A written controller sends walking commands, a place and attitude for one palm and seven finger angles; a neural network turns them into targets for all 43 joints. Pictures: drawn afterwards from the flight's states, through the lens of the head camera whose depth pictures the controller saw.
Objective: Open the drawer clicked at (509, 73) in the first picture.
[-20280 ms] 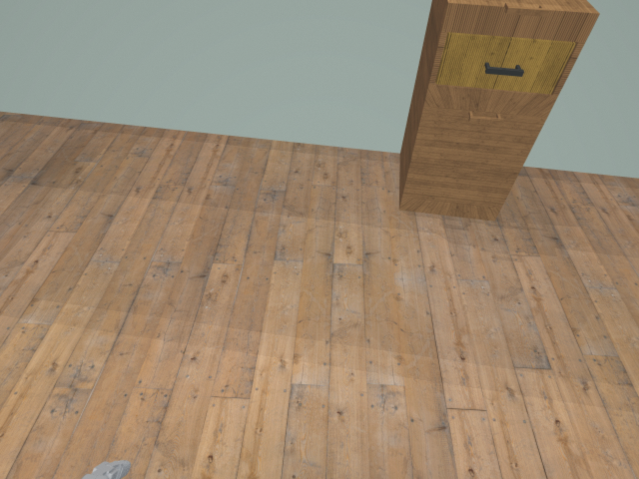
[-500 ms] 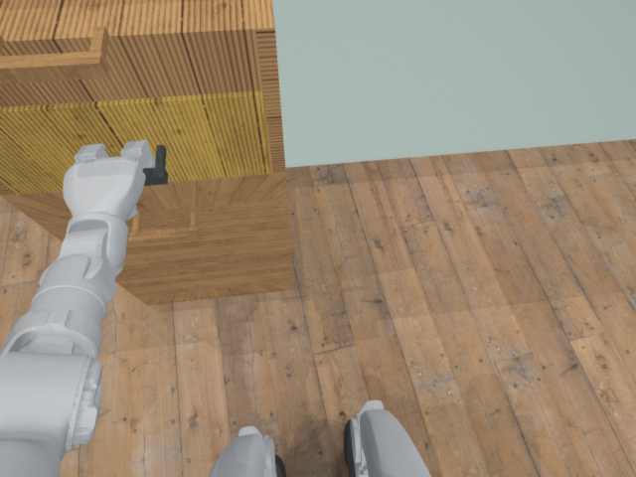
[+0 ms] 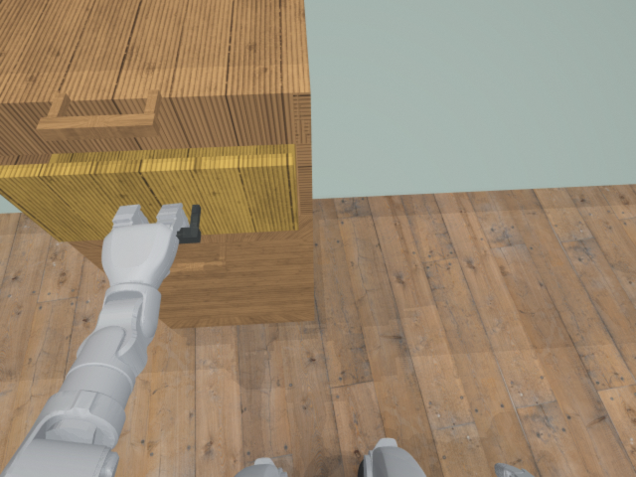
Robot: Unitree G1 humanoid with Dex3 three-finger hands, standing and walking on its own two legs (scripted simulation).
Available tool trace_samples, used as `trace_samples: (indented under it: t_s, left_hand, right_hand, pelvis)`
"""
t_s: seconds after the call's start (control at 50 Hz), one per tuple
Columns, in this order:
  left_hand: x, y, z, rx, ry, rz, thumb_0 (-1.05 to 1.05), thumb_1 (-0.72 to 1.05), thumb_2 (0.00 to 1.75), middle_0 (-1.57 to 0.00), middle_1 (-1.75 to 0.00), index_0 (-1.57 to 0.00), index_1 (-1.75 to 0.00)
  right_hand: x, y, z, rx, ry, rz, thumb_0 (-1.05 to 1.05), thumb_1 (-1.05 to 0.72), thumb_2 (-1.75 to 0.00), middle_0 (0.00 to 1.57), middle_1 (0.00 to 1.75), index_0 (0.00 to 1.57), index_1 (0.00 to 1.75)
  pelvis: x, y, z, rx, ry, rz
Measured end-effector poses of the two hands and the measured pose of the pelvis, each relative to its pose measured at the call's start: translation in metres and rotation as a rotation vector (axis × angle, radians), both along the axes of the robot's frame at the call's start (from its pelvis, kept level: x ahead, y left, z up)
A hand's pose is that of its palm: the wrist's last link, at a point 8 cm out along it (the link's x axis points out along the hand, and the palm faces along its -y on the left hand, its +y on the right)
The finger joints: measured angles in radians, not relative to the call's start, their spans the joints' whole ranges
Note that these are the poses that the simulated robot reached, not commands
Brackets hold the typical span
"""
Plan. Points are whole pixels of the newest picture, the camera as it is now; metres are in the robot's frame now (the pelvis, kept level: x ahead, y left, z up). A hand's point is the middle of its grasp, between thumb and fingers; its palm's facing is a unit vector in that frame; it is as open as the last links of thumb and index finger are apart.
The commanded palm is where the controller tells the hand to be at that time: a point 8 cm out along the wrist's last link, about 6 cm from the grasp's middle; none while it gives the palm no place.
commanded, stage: pull the drawer open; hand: left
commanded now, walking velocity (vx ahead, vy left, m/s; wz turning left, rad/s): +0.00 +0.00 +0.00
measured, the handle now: (159, 225) +0.45 +0.23 -0.02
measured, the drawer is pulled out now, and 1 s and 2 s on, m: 0.03 0.14 0.24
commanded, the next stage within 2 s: none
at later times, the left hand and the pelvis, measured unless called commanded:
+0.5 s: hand (155, 298) +0.35 +0.23 -0.04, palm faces -0.04 -0.05 -1.00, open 5.2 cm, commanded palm +0.31 +0.23 +0.01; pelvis +0.01 -0.01 +0.00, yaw -1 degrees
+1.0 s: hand (148, 345) +0.28 +0.22 -0.04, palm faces -0.02 -0.04 -1.00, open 5.2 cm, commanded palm +0.25 +0.23 +0.01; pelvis -0.02 -0.01 +0.00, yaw +0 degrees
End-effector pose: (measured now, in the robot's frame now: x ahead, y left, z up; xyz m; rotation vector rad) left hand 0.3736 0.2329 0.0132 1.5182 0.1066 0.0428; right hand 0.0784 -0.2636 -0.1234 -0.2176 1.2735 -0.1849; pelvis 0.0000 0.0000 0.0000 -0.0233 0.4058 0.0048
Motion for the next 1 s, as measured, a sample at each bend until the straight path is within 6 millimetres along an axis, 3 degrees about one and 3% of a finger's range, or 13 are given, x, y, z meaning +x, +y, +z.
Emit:
trace_samples:
  t_s: [0.18, 0.48, 1.0]
  left_hand:
    - [-0.012, -0.001, 0.001, -0.005, 0.014, 0.009, 0.00, 0.80, 0.82, -0.31, -1.34, -0.42, -1.35]
    - [-0.044, -0.005, 0.001, 0.003, 0.003, 0.022, 0.01, 0.79, 0.81, -0.32, -1.34, -0.42, -1.35]
    - [-0.110, -0.011, 0.001, 0.016, -0.012, 0.043, 0.01, 0.79, 0.81, -0.33, -1.34, -0.42, -1.35]
  right_hand:
    - [0.022, -0.003, 0.007, -0.005, -0.050, 0.015, 0.01, -0.91, -0.90, 0.20, 0.30, 0.20, 0.30]
    - [0.028, -0.005, 0.007, 0.008, -0.095, 0.012, 0.01, -0.91, -0.90, 0.20, 0.30, 0.20, 0.30]
    - [0.035, -0.004, 0.010, 0.010, -0.225, 0.060, 0.01, -0.91, -0.90, 0.20, 0.30, 0.20, 0.30]
  pelvis:
    - [0.008, -0.003, 0.004, 0.004, -0.014, -0.005]
    - [0.010, -0.008, 0.004, 0.008, -0.039, -0.020]
    - [-0.017, -0.014, 0.000, 0.022, -0.105, -0.013]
